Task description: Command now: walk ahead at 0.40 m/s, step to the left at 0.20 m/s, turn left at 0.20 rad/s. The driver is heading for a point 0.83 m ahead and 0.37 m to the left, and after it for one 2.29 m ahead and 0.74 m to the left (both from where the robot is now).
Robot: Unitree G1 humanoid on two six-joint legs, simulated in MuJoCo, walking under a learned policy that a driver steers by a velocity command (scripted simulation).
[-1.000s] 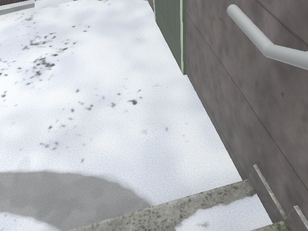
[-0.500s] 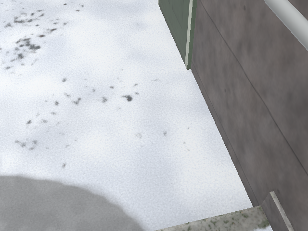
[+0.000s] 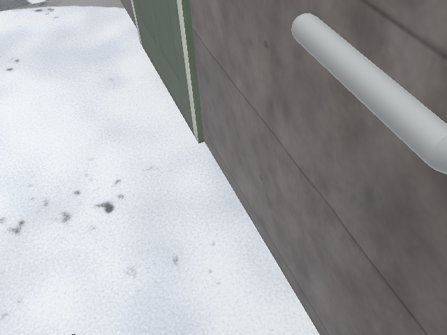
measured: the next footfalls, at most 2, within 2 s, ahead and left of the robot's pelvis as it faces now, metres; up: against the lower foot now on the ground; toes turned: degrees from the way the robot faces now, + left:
left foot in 0.42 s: +0.15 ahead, +0.15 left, +0.00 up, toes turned +13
right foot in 0.88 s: +0.55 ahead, +0.17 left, -0.15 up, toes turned +30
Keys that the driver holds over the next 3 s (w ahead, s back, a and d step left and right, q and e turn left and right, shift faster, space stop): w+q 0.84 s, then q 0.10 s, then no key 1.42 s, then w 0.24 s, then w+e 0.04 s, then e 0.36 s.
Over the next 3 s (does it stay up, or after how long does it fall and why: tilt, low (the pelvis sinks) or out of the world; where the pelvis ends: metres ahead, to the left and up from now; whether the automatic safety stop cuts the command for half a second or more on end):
stays up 0.65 0.39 -0.18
